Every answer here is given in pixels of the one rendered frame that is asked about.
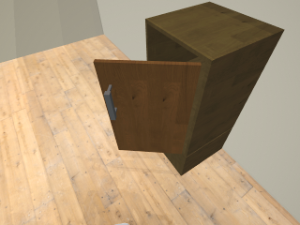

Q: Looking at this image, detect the cupboard door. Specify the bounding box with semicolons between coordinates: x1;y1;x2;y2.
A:
93;59;202;154

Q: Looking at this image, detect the handle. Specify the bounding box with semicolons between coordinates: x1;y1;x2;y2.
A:
103;84;117;120

